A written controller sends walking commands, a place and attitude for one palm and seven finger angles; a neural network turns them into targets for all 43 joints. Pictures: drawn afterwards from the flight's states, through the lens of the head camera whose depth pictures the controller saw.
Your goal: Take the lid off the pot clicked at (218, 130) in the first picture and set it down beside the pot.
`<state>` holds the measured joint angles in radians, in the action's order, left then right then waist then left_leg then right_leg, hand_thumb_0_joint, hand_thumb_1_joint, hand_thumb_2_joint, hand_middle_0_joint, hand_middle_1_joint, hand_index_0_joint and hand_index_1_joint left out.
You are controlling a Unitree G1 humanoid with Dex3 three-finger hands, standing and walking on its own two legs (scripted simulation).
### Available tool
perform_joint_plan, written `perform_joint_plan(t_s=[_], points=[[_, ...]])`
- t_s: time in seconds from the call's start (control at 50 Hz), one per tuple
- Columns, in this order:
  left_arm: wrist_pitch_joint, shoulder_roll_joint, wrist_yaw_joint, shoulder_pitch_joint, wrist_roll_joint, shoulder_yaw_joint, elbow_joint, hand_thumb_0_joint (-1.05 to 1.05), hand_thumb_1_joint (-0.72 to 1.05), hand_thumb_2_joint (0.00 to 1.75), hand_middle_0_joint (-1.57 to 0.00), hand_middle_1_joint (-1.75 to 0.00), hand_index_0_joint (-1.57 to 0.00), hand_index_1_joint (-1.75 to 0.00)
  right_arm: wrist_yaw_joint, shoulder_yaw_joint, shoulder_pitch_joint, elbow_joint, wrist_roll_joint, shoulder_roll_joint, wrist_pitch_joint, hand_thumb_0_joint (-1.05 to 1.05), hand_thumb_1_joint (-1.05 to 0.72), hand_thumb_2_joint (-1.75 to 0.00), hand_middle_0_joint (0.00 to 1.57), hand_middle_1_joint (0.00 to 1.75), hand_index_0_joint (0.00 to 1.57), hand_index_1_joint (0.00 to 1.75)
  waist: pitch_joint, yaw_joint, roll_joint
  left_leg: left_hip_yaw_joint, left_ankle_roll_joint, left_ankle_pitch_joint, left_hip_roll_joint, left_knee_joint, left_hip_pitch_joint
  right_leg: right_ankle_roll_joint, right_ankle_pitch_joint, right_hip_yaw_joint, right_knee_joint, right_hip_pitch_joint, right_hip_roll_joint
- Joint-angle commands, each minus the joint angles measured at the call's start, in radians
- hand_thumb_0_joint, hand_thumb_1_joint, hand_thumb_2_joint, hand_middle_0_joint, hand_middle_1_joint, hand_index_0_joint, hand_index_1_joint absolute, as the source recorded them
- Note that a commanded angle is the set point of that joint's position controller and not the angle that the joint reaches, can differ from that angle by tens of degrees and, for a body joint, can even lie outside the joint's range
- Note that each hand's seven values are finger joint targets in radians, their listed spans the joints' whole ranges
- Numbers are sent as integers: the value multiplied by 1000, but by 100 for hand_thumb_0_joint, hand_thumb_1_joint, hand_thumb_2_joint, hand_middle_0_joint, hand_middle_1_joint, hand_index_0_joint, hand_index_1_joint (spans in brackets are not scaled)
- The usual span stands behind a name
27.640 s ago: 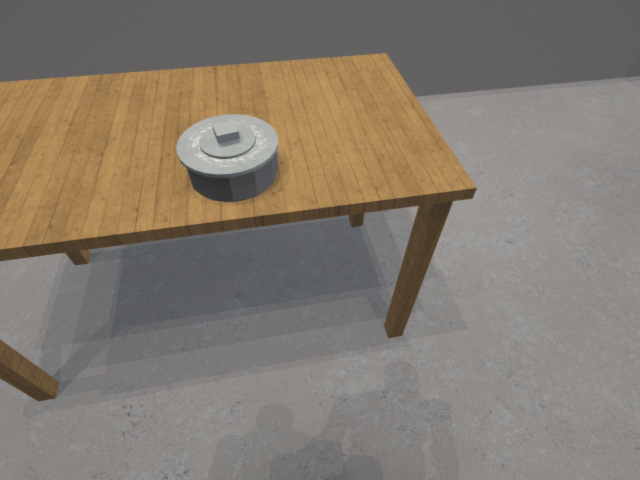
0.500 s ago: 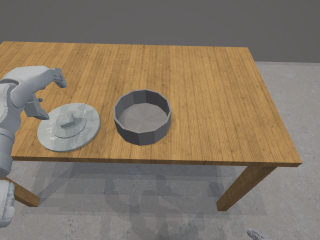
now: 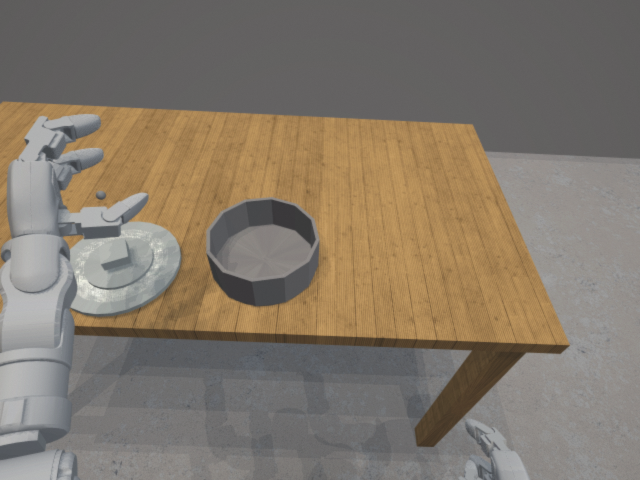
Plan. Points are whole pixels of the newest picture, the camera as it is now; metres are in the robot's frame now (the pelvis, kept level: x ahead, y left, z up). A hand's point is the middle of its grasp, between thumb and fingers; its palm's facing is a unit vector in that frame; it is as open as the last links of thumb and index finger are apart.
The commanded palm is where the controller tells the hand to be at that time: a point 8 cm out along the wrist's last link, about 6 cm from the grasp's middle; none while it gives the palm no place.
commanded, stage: draw the hand back to the body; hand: left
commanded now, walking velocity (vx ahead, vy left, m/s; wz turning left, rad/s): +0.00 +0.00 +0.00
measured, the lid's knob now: (115, 254) +0.45 +0.36 -0.03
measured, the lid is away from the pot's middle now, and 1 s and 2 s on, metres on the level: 0.24 0.24 0.24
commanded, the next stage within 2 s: step back with the hand held close in 1.46 s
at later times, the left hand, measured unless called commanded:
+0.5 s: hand (105, 246) +0.31 +0.25 +0.16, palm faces +0.49 -0.83 -0.29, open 8.5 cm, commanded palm +0.25 +0.28 +0.18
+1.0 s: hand (95, 313) +0.23 +0.23 +0.16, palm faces +0.43 -0.85 -0.30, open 7.4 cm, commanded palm +0.17 +0.26 +0.17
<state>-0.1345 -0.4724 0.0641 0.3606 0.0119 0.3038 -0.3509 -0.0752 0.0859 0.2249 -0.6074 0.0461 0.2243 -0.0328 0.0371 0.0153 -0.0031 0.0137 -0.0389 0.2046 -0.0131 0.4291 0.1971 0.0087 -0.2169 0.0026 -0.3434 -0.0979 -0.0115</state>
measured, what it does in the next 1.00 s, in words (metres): stands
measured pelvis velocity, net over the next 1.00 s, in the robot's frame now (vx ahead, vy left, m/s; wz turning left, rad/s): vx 0.01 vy -0.04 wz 0.01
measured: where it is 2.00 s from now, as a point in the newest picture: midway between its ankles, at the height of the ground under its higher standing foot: outside the picture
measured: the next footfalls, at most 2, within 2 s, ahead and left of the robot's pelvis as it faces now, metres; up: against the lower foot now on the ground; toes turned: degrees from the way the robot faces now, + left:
none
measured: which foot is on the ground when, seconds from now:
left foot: down 0.00-1.00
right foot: down 0.00-1.00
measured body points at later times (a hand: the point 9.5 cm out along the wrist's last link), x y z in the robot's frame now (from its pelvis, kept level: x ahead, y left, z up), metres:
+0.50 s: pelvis +0.02 -0.05 +0.00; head +0.01 -0.07 +0.45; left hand +0.28 +0.29 +0.18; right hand +0.21 -0.29 -0.09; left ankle +0.02 +0.09 -0.74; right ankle -0.02 -0.13 -0.74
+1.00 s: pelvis +0.01 -0.04 +0.00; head -0.02 -0.06 +0.45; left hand +0.20 +0.27 +0.18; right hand +0.20 -0.26 -0.09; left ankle +0.02 +0.09 -0.74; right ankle -0.02 -0.13 -0.74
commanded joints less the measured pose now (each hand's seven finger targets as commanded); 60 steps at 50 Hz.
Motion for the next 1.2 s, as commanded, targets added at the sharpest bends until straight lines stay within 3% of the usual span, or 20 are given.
perform_joint_plan(t_s=[0.0, 0.04, 0.12, 0.14, 0.22, 0.26, 0.34, 0.42, 0.52, 0.54, 0.6, 0.64, 0.68, 0.76, 0.84, 0.88, 0.94, 1.0, 1.08, 1.18], points=[[-19, -223, 23, 143, 51, 99, 125, 0, 22, 76, -32, -67, -32, -67, -3, -85, -73, 98, 6, 176, -30, 0, -90, -90, 20, 30, 20, 30, -159, -18, 2, -40, 5, -110, 60, -55, -94, 42, 171, -40, 25, -35, -4], [-30, -267, 22, 162, 55, 131, 224, 0, 27, 77, -32, -65, -32, -65, -2, -93, -85, 103, 9, 181, -33, 0, -90, -90, 20, 30, 20, 30, -207, -19, 2, -31, -1, -164, 52, -39, -119, 39, 222, -39, 12, -9, 1], [-52, -319, 34, 190, 54, 178, 497, 0, 36, 79, -30, -60, -30, -60, 6, -94, -114, 112, 8, 169, -61, 0, -90, -90, 20, 30, 20, 30, -373, -35, -152, -18, -7, -383, 39, 10, -260, 35, 389, -23, -7, 45, 5], [-51, -318, 39, 170, 55, 180, 515, 0, 38, 79, -29, -58, -29, -58, 8, -94, -117, 106, 5, 167, -66, 0, -90, -90, 20, 30, 20, 30, -352, -30, -153, -17, -8, -407, 38, 20, -259, 32, 412, -19, -7, 37, 5], [10, -226, 36, -20, 74, 157, 327, 0, 48, 81, -28, -53, -28, -53, 5, -109, -104, 80, 13, 174, -44, 0, -90, -90, 20, 30, 20, 30, -215, -24, 33, 20, -19, -298, 29, 24, -154, 13, 454, -22, -6, 9, 11], [10, -202, 28, -56, 78, 140, 335, 0, 52, 82, -27, -51, -27, -51, 3, -109, -119, 84, 15, 170, -40, 0, -90, -90, 20, 30, 20, 30, -193, -22, 5, 32, -22, -269, 17, 21, -146, 8, 447, -17, -2, 1, 14], [-19, -274, 35, -12, 84, 187, 553, 0, 62, 84, -25, -46, -25, -46, 5, -100, -160, 100, 13, 155, -59, 0, -90, -90, 20, 30, 20, 30, -261, -31, -96, 25, -23, -298, 11, 35, -203, 5, 504, -2, -7, 38, 29], [-6, -267, 42, -111, 90, 229, 487, 0, 71, 86, -23, -40, -23, -40, 0, -102, -159, 97, 8, 151, -60, 0, -90, -90, 20, 30, 20, 30, -217, -42, -3, 25, -23, -269, 17, 27, -178, -1, 489, -6, -4, 27, 28], [-7, -150, 25, -193, 103, 137, 548, 0, 83, 89, -21, -34, -21, -34, 5, -98, -183, 115, 12, 136, -70, 0, -90, -90, 20, 30, 20, 30, -175, -38, -72, 30, -20, -232, 18, 15, -200, 3, 400, -7, 19, -18, 24], [-12, -137, 24, -193, 105, 124, 551, 0, 85, 89, -21, -33, -21, -33, 6, -98, -183, 112, 10, 137, -74, 0, -90, -90, 20, 30, 20, 30, -158, -32, -49, 25, -19, -215, 16, 11, -194, 3, 371, -9, 29, -26, 21], [-15, -189, 33, -204, 107, 181, 579, 0, 90, 90, -20, -30, -20, -30, -1, -96, -192, 115, 6, 139, -77, 0, -90, -90, 20, 30, 20, 30, -161, -43, -19, 19, -23, -196, 19, 3, -195, 2, 330, -6, 40, -28, 20], [-32, -224, 38, -184, 104, 207, 659, 0, 90, 90, -20, -30, -20, -30, -5, -94, -202, 116, 2, 133, -84, 0, -90, -90, 20, 30, 20, 30, -172, -47, -55, 16, -21, -196, 17, -3, -213, 6, 312, 0, 48, -20, 22], [-42, -171, 38, -251, 104, 179, 696, 0, 90, 90, -20, -30, -20, -30, -3, -91, -203, 124, -4, 123, -97, 0, -90, -90, 20, 30, 20, 30, -201, -55, -80, 14, -19, -220, 17, -7, -228, 11, 327, -10, 36, -2, 20], [-20, -79, 24, -418, 108, 117, 637, 0, 90, 90, -20, -30, -20, -30, 3, -94, -196, 119, -4, 124, -91, 0, -90, -90, 20, 30, 20, 30, -133, -49, -8, 18, -19, -206, 23, -13, -198, 6, 312, -21, 44, -28, 14], [-39, -139, 32, -374, 107, 159, 764, 0, 90, 90, -20, -30, -20, -30, -5, -93, -220, 127, -5, 123, -97, 0, -90, -90, 20, 30, 20, 30, -112, -52, -51, 8, -18, -144, 24, -30, -206, 9, 210, -13, 70, -46, 18], [-51, -141, 36, -435, 105, 177, 803, 0, 90, 90, -20, -30, -20, -30, -5, -91, -220, 132, -13, 115, -107, 0, -90, -90, 20, 30, 20, 30, -145, -67, -59, 2, -18, -159, 24, -32, -211, 14, 219, -15, 63, -23, 18], [-50, -93, 31, -536, 103, 139, 831, 0, 90, 90, -20, -30, -20, -30, 2, -91, -219, 131, -16, 112, -112, 0, -90, -90, 20, 30, 20, 30, -135, -65, -60, 1, -14, -178, 26, -33, -209, 17, 231, -19, 61, -17, 17], [-32, -39, 24, -570, 103, 91, 779, 0, 90, 90, -20, -30, -20, -30, 0, -91, -219, 127, -14, 114, -104, 0, -90, -90, 20, 30, 20, 30, -56, -55, -26, -3, -11, -108, 32, -46, -176, 12, 144, -23, 79, -66, 13], [-57, -74, 33, -592, 95, 115, 935, 0, 90, 90, -20, -30, -20, -30, -1, -89, -226, 144, -19, 108, -122, 0, -90, -90, 20, 30, 20, 30, -99, -68, -98, -18, -7, -86, 32, -58, -192, 21, 99, -20, 83, -48, 17], [-45, -32, 30, -728, 94, 90, 953, 0, 90, 90, -20, -30, -20, -30, 5, -88, -217, 142, -25, 105, -122, 0, -90, -90, 20, 30, 20, 30, -72, -67, -37, -23, -2, -101, 39, -61, -168, 23, 112, -28, 75, -48, 12]])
